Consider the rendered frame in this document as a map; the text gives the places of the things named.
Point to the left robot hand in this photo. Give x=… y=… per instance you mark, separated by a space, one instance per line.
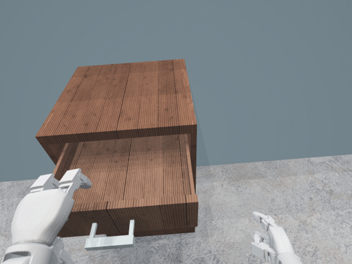
x=42 y=213

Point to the left robot forearm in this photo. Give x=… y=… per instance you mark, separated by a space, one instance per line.
x=28 y=253

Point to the handle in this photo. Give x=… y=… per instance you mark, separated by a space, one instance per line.
x=110 y=242

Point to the cabinet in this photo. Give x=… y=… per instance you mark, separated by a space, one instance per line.
x=121 y=101

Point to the right robot forearm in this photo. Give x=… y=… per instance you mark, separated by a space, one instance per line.
x=288 y=258

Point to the right robot hand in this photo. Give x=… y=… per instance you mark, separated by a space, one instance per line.
x=269 y=247

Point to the drawer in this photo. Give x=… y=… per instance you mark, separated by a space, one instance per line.
x=145 y=179

